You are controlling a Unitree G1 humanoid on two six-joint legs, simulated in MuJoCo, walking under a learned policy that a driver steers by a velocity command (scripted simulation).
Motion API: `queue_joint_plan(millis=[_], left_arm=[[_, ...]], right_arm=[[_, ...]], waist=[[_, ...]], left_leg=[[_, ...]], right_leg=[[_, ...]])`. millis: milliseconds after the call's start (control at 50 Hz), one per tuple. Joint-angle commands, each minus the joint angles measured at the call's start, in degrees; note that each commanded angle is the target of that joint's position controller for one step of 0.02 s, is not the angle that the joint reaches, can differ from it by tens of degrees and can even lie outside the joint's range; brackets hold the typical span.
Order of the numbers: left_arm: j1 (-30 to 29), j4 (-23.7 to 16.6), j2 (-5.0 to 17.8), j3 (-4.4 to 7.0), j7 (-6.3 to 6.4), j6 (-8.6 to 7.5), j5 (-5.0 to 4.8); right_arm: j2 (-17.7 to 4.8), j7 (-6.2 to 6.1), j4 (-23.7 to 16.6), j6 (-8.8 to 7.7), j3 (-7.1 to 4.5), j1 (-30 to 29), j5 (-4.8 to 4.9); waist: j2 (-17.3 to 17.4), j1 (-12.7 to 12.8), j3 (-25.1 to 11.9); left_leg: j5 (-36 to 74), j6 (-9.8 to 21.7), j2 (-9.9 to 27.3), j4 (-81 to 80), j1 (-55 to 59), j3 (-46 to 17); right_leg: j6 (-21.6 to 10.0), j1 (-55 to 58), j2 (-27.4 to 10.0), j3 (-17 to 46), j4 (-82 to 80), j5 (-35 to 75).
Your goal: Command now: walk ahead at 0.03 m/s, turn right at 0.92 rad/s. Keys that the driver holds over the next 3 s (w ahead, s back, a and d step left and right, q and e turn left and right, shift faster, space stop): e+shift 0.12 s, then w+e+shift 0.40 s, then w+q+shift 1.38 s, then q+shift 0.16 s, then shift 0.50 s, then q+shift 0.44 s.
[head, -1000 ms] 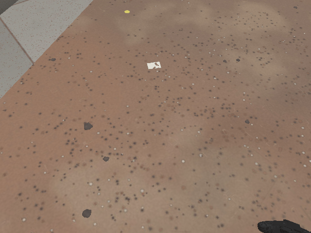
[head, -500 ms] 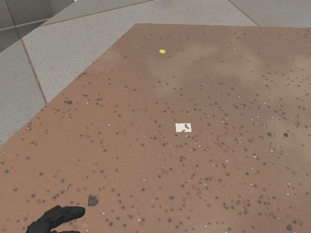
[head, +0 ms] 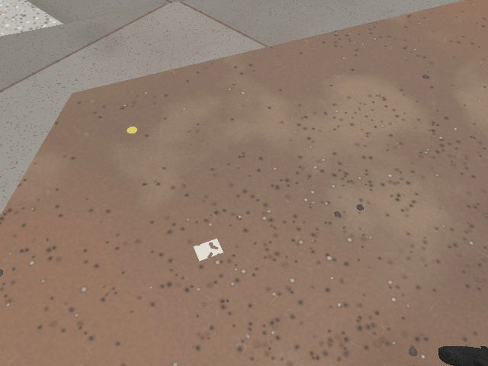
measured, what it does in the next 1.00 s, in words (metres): walks ahead, turning right: right foot, then left foot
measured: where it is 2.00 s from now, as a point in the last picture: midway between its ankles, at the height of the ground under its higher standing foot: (402, 162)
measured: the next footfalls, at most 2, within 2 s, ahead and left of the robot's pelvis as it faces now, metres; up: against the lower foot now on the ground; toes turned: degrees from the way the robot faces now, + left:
right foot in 0.56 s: +0.12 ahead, -0.23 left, +0.00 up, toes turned -39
left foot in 1.00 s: +0.53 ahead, -0.38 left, +0.00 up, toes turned -21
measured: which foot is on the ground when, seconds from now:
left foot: down 0.00-0.56, up 0.58-0.98, down 1.00-1.00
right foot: up 0.00-0.54, down 0.56-1.00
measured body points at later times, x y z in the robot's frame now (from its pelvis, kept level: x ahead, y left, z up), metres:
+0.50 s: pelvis +0.09 -0.07 +0.00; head +0.08 -0.08 +0.45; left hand +0.41 +0.06 -0.05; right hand -0.03 -0.37 -0.12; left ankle +0.06 +0.12 -0.74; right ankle +0.07 -0.20 -0.71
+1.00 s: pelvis +0.38 -0.32 -0.04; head +0.39 -0.33 +0.41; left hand +0.47 -0.07 -0.17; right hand +0.38 -0.61 -0.15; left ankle +0.49 -0.37 -0.74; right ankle +0.10 -0.22 -0.68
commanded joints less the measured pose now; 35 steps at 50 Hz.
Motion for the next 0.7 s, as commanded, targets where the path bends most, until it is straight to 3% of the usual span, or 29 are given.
queue_joint_plan(millis=[20,40,80,120,140,180,220,340,360,380,420,460,500,520,540,560,580,600,620,640,660,680,700], left_arm=[[5.91,-1.44,9.84,2.84,-0.09,0.19,0.32],[6.42,-1.41,8.54,2.39,-0.07,0.65,0.49],[4.62,-2.87,6.11,1.41,-0.31,0.61,0.13],[1.37,-4.52,4.67,0.69,-0.32,0.18,-0.16],[0.08,-5.23,4.54,0.52,-0.48,-0.04,-0.05],[-1.45,-6.32,4.74,0.41,-1.13,-0.71,0.12],[-2.47,-6.71,4.96,0.50,-1.74,-1.44,0.14],[-5.82,-7.00,2.55,-0.16,-2.90,-2.48,-0.09],[-8.68,-7.58,2.19,-0.60,-5.89,-0.27,5.99],[-10.06,-8.01,1.53,-0.68,-7.43,0.44,5.39],[-11.41,-8.21,2.06,-0.75,-8.92,0.56,3.96],[-12.58,-8.29,2.67,-0.93,-9.16,0.24,3.82],[-11.15,-7.30,3.25,-1.09,-8.50,-0.12,4.20],[-5.59,-5.22,3.43,-0.87,-7.69,-0.47,4.14],[6.88,0.04,4.35,0.01,-6.50,-1.39,4.58],[19.20,3.92,8.53,0.96,-4.91,-2.28,4.11],[16.78,0.79,15.80,1.38,-3.59,-2.87,2.57],[15.31,-0.08,13.97,1.23,-2.85,-3.27,2.76],[13.97,0.87,11.52,0.32,-2.23,-3.67,4.11],[11.24,1.13,8.56,-0.56,-2.18,-4.20,4.53],[7.08,1.11,5.98,-1.60,-2.24,-4.98,3.99],[6.35,1.34,3.81,-2.55,-2.47,-6.04,3.60],[6.16,1.90,4.70,-2.41,-2.49,-6.96,3.37]], right_arm=[[-4.55,-0.70,-6.24,0.26,-1.33,-3.72,0.30],[-4.89,-1.08,-6.32,0.76,-1.21,-4.03,0.70],[-5.26,-1.62,-5.89,1.33,-0.92,-2.77,0.05],[-5.77,-1.97,-5.17,1.76,-1.10,-0.33,-0.34],[-6.82,-2.07,-4.56,1.80,-1.52,2.44,-0.16],[-9.02,-1.71,-3.56,1.08,-2.38,5.86,0.77],[-10.44,-1.18,-3.04,-0.12,-2.99,7.06,1.25],[-11.76,-0.15,-0.93,-2.45,-4.05,9.49,1.41],[-10.76,1.31,0.38,-2.51,-3.25,13.53,-1.67],[-11.33,1.87,0.55,-2.66,-3.54,13.19,-1.70],[-12.34,1.85,0.42,-2.63,-3.70,12.39,-1.37],[-13.29,1.74,0.64,-1.93,-3.82,12.43,-1.23],[-14.00,2.02,1.21,-0.88,-3.91,12.99,-1.15],[-14.52,2.21,1.36,-0.44,-3.95,12.19,-0.71],[-12.86,2.37,2.06,-0.31,-3.19,13.64,-0.43],[-7.04,2.85,0.55,-0.61,-1.05,11.68,-1.78],[-2.45,3.16,-6.14,-1.56,0.27,7.36,-1.84],[-8.13,3.03,-7.29,-1.84,-0.65,0.25,-2.28],[-8.38,3.20,-5.77,-2.07,-0.64,2.05,-1.04],[-8.21,3.36,-2.52,-2.29,-0.30,6.54,-0.74],[-7.99,4.06,0.40,-1.72,-0.26,10.68,-0.69],[-7.77,4.67,2.66,-0.74,-0.34,13.41,-0.30],[-6.78,5.24,3.00,0.29,-0.22,14.21,0.29]], waist=[[7.52,0.15,-6.41],[6.95,-0.14,-4.73],[8.19,-1.00,-3.02],[9.90,-2.96,-3.34],[10.52,-4.50,-5.30],[12.11,-6.11,-6.69],[11.88,-6.39,-5.92],[9.67,-6.44,-1.45],[6.60,-7.14,-1.61],[9.88,-7.22,-0.56],[12.17,-6.71,0.69],[12.02,-6.27,2.06],[11.32,-5.18,2.67],[9.78,-1.66,1.40],[2.18,4.12,-3.83],[-13.55,9.64,-6.22],[-27.50,6.88,-6.97],[-12.71,9.16,-5.04],[-6.87,6.11,-2.71],[-2.67,2.69,-1.97],[-1.42,-0.73,-0.70],[-1.70,-2.17,0.90],[-4.06,-2.93,0.49]], left_leg=[[8.53,10.72,19.14,-5.50,12.07,-12.25],[8.27,10.43,17.88,-5.97,10.15,-9.44],[10.29,11.09,16.17,-7.60,8.42,-4.01],[11.43,12.13,16.38,-8.25,12.15,-1.22],[3.78,12.28,17.59,-10.17,15.22,-1.70],[-12.99,11.87,20.15,-13.55,19.13,-4.27],[-22.86,11.00,22.08,-15.91,20.52,-5.25],[-25.45,9.16,25.22,-19.02,20.37,1.44],[-26.46,7.52,25.25,-19.21,18.03,6.20],[-26.42,6.10,24.72,-19.22,16.21,9.02],[-27.85,4.23,24.89,-19.20,13.79,12.58],[-28.07,3.36,25.56,-18.47,13.29,15.37],[-24.01,3.14,26.00,-14.88,12.70,18.38],[-12.04,2.91,25.14,-6.62,10.30,21.44],[5.68,3.01,21.08,12.84,3.83,26.39],[-8.36,1.62,15.88,35.94,-12.44,26.29],[-28.00,-0.50,6.69,50.80,-34.69,16.00],[-21.56,0.22,8.71,56.08,-40.44,9.02],[-14.82,1.37,10.93,56.53,-40.69,8.46],[-9.42,1.84,13.22,52.31,-35.18,7.97],[-5.07,1.47,14.29,49.27,-29.72,6.95],[-2.41,1.21,13.75,48.39,-25.36,5.70],[-1.20,0.72,11.30,49.01,-24.49,4.44]], right_leg=[[4.18,-10.79,-8.17,-4.63,19.99,0.16],[4.76,-12.02,-8.64,-6.55,24.20,2.67],[5.60,-13.68,-10.95,-11.32,26.31,5.68],[6.73,-16.36,-13.81,-13.51,22.68,7.89],[6.99,-17.98,-15.39,-14.30,21.01,9.18],[6.48,-20.64,-17.89,-14.74,18.82,9.45],[5.13,-22.63,-19.31,-14.80,17.31,9.81],[1.93,-22.81,-21.79,-15.56,11.08,12.62],[0.51,-18.81,-19.51,-18.30,7.65,12.43],[-0.36,-16.27,-19.50,-19.16,4.67,12.79],[-2.03,-11.83,-19.19,-20.95,0.48,11.68],[-4.06,-8.03,-18.58,-22.96,-4.17,8.05],[-6.56,-1.68,-16.11,-26.78,-8.00,5.17],[-7.77,6.34,-13.06,-28.91,-10.53,5.25],[-9.34,22.51,-8.72,-27.03,-14.01,4.72],[-9.91,35.48,-16.36,-12.31,-22.53,-5.61],[-13.57,40.95,-28.70,18.55,-36.48,-16.78],[-14.12,38.34,-32.34,21.67,-40.84,-12.75],[-13.40,36.37,-32.58,14.43,-36.57,-4.91],[-11.05,30.27,-29.61,6.30,-35.34,0.34],[-8.60,25.04,-25.91,-0.29,-36.57,4.13],[-5.16,20.92,-23.98,-6.15,-36.88,14.32],[-4.17,19.87,-24.27,-8.15,-38.40,17.41]])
